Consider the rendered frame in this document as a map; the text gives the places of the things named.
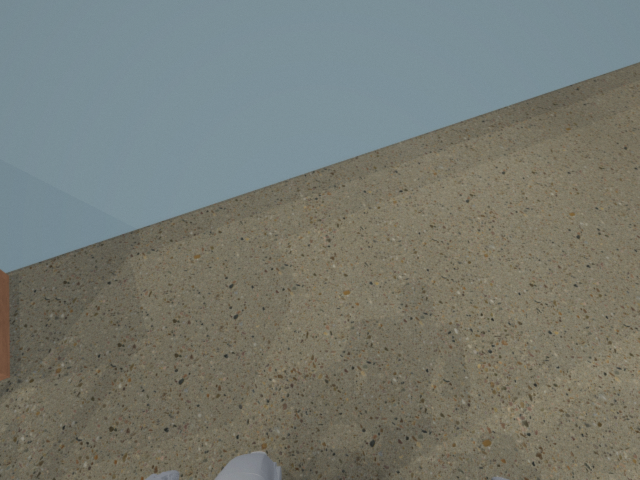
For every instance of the robot left thigh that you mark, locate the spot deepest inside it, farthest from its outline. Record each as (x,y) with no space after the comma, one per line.
(254,466)

